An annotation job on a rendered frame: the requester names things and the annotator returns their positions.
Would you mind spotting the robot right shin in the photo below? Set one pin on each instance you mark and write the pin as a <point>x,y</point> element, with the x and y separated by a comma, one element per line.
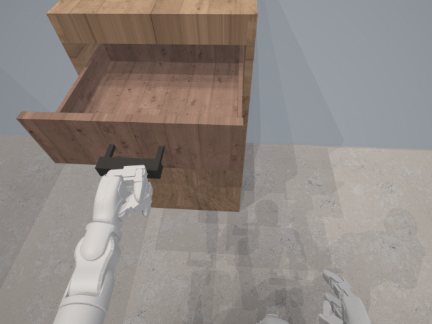
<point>271,315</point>

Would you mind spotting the left robot forearm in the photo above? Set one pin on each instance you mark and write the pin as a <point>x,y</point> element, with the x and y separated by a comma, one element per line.
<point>87,296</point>

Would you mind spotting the robot right hand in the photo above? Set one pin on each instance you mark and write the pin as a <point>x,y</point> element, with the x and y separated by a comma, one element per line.
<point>350,310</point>

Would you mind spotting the robot left hand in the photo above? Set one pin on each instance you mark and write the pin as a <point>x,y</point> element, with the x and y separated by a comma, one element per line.
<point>112,193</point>

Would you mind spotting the handle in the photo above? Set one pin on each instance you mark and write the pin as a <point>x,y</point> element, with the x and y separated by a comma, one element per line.
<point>153,166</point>

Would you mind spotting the drawer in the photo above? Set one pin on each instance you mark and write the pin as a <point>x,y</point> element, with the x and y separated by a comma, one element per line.
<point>187,98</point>

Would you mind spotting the cabinet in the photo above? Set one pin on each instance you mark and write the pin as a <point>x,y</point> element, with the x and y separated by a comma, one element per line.
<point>82,25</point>

